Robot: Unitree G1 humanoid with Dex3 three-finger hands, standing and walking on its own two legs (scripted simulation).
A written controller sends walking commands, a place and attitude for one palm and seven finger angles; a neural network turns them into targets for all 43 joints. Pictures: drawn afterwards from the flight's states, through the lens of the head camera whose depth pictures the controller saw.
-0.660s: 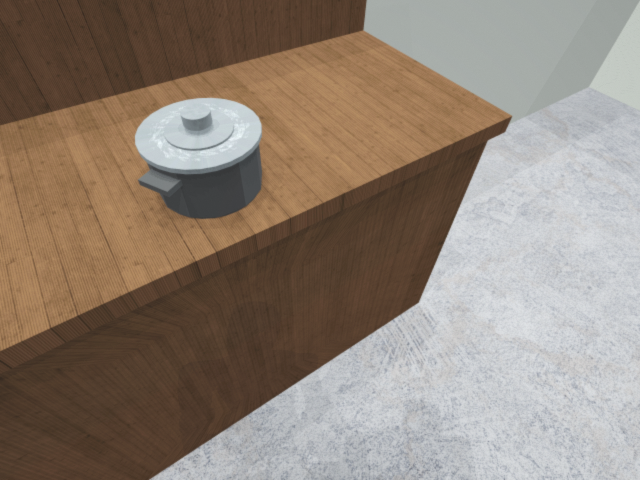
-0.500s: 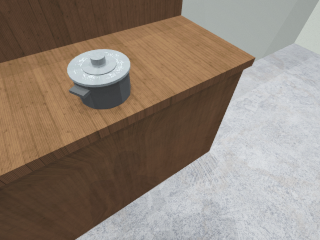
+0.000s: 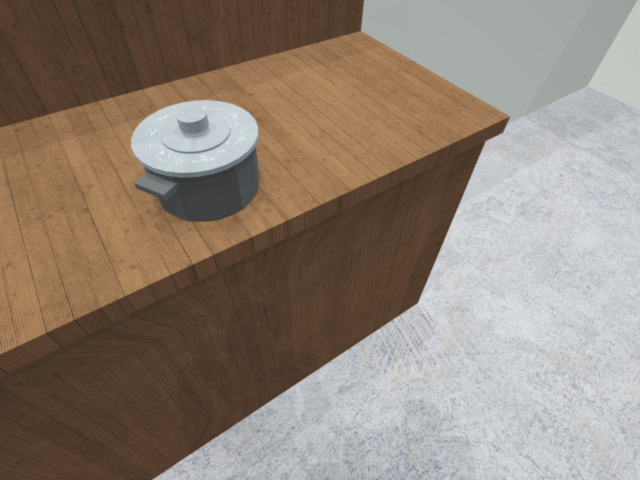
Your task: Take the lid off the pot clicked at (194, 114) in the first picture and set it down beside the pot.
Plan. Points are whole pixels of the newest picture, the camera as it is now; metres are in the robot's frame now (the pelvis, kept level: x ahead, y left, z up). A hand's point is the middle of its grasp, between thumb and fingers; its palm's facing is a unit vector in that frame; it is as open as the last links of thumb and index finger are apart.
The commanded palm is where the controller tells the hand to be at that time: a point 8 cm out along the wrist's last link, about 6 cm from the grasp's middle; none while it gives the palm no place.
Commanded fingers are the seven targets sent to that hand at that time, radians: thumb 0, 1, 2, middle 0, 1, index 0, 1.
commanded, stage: walk to a spot facing it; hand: left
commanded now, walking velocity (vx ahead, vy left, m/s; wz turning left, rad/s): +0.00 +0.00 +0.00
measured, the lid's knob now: (192, 119) +0.54 +0.22 +0.16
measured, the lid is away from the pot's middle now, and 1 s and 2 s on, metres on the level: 0.00 0.00 0.00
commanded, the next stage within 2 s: none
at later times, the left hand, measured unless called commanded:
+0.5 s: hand out of the picture +0.06 +0.15 -0.17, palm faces -0.08 -0.95 -0.31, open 7.3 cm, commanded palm none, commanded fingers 0.00 0.90 0.90 -0.20 -0.30 -0.20 -0.30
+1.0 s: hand out of the picture +0.14 +0.10 -0.15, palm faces -0.35 -0.89 -0.28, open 7.3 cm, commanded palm none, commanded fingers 0.00 0.90 0.90 -0.20 -0.30 -0.20 -0.30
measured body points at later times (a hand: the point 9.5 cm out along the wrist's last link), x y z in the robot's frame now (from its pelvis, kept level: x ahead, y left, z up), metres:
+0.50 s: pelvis -0.01 -0.06 -0.02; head +0.04 -0.10 +0.43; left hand +0.07 +0.20 -0.14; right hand -0.01 -0.30 -0.19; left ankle -0.04 +0.10 -0.69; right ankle -0.02 -0.11 -0.74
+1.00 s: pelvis +0.03 -0.08 +0.00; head +0.07 -0.12 +0.45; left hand +0.16 +0.15 -0.13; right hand +0.08 -0.37 -0.13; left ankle +0.11 +0.07 -0.67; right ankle -0.02 -0.11 -0.74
